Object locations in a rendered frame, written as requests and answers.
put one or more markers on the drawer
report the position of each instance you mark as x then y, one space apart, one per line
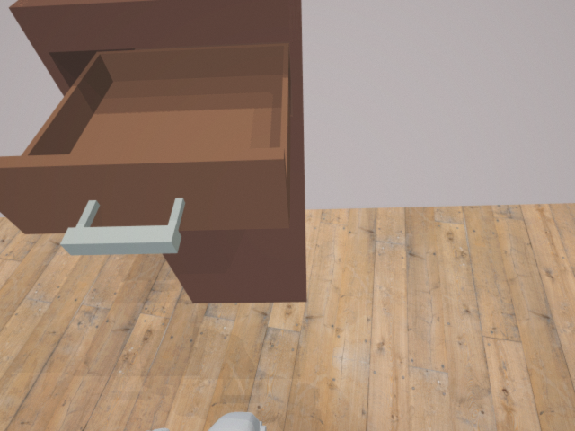
140 128

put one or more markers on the left robot thigh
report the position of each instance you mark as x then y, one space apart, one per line
238 421

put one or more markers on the cabinet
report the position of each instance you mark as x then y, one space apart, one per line
213 266

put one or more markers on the handle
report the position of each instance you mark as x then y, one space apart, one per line
152 239

